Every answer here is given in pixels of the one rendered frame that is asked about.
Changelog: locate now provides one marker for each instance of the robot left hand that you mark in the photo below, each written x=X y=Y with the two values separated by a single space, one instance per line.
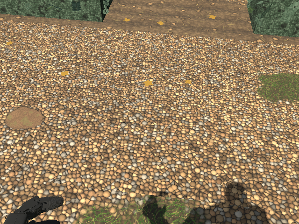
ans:
x=34 y=207

